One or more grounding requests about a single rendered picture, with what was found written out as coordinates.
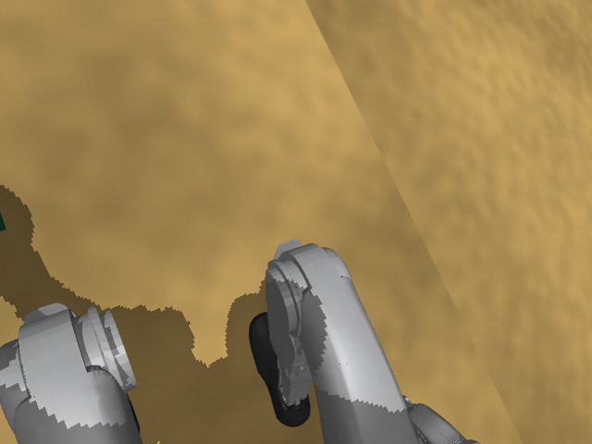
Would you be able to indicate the right robot foot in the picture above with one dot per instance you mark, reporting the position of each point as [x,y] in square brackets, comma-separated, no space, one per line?
[267,366]

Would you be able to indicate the right robot hand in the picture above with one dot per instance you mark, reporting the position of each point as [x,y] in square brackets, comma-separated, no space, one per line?
[430,427]

